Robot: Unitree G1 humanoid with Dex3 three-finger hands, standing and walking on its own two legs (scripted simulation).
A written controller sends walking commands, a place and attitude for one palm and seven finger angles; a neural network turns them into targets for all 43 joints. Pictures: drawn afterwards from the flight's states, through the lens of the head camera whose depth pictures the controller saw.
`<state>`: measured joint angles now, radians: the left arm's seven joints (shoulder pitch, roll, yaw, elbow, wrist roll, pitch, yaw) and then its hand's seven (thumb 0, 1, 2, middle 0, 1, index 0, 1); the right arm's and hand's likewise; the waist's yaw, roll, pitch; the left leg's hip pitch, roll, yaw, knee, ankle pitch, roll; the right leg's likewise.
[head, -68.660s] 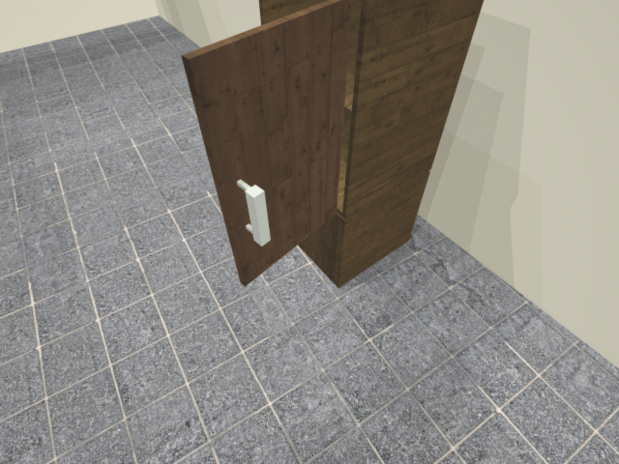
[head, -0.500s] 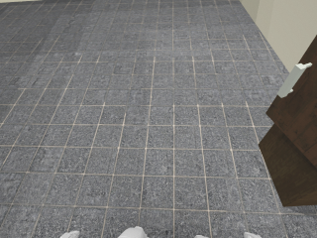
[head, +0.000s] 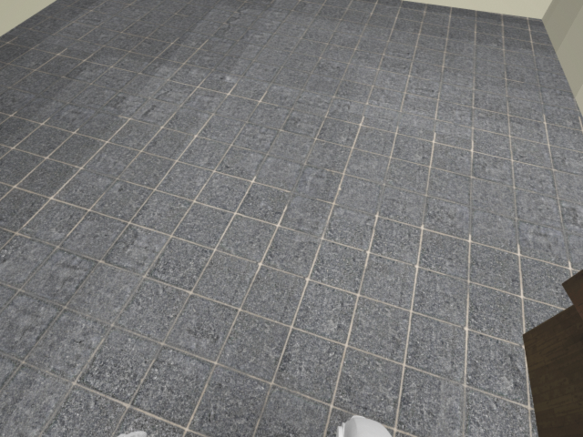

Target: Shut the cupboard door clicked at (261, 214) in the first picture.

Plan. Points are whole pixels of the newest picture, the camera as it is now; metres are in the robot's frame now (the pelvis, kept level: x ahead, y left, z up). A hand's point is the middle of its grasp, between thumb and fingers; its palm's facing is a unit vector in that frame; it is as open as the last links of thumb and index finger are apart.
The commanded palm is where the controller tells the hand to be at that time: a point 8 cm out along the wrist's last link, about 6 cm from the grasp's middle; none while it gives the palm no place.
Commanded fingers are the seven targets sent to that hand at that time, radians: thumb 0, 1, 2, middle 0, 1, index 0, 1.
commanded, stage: walk to a spot facing it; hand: left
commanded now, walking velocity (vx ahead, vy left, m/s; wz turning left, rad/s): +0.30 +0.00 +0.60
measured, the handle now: out of the picture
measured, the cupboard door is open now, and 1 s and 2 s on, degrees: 18 18 18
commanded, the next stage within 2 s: turn to face it in 0.48 s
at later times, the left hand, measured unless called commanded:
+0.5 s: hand out of the picture +0.04 +0.16 -0.17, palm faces +0.40 -0.90 -0.19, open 7.4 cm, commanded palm none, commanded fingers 0.00 0.90 0.90 -0.20 -0.30 -0.20 -0.30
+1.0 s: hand (150, 345) +0.28 +0.26 -0.17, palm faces +0.29 -0.94 -0.20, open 7.3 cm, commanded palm none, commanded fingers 0.00 0.90 0.90 -0.20 -0.30 -0.20 -0.30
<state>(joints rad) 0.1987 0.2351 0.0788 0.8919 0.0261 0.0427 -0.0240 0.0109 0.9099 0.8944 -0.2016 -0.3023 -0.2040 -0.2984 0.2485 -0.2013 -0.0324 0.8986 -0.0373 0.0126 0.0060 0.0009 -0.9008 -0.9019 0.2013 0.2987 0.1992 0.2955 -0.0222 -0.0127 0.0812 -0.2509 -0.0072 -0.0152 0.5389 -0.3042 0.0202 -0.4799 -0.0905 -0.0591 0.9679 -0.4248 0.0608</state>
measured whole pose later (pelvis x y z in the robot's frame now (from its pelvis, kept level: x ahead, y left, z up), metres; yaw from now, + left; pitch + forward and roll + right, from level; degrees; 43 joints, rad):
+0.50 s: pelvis +0.14 +0.01 +0.00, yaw +21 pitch +0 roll +0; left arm 0.37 0.16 0.05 0.98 0.03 -0.05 0.00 0.01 0.91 0.89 -0.20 -0.30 -0.21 -0.30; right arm 0.07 -0.24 -0.06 0.88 -0.03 0.04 0.06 0.01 -0.91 -0.90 0.19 0.30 0.19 0.29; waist 0.02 -0.02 0.13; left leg -0.53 0.04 0.11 0.75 -0.29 0.03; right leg -0.02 -0.16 -0.34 0.45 -0.40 0.07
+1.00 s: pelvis +0.27 +0.07 -0.01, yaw +15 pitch +0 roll -1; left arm 0.23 0.15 0.05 0.93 0.03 0.01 -0.01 0.00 0.91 0.89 -0.20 -0.30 -0.20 -0.30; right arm 0.16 -0.21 -0.04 0.97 -0.02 0.04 -0.02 -0.01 -0.92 -0.90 0.20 0.30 0.20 0.30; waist 0.02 0.04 0.07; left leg -0.30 0.05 0.15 0.79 -0.50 0.00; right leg -0.34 0.01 -0.05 0.64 -0.31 -0.03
